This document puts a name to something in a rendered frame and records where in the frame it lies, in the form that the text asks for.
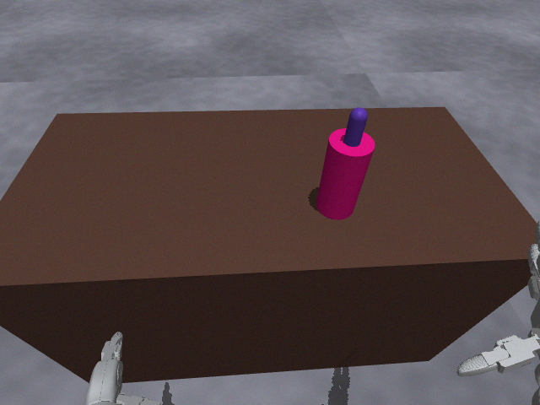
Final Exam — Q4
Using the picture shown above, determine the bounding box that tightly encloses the right robot hand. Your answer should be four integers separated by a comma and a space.
457, 220, 540, 376

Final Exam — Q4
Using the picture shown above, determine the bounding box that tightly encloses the left robot hand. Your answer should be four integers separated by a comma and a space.
85, 332, 161, 405

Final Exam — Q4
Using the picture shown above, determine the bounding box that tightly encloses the bottle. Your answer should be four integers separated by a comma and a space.
316, 107, 375, 220

